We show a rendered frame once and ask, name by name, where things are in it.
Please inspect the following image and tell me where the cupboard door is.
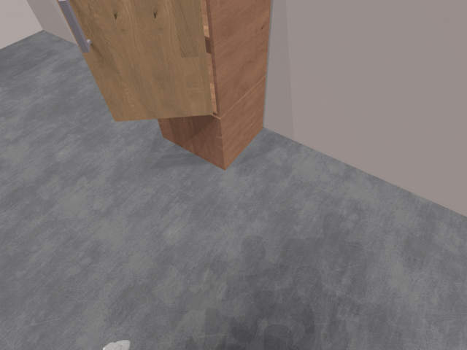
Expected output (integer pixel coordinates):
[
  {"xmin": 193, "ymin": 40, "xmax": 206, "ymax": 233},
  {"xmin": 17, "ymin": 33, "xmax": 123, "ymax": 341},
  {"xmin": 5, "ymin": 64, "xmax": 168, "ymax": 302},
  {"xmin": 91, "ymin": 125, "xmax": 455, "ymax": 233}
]
[{"xmin": 56, "ymin": 0, "xmax": 213, "ymax": 122}]

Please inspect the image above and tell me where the handle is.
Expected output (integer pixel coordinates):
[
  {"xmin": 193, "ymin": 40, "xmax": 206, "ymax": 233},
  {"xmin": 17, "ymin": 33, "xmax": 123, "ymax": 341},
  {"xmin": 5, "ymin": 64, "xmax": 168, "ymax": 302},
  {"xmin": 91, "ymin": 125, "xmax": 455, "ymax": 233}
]
[{"xmin": 58, "ymin": 0, "xmax": 91, "ymax": 53}]

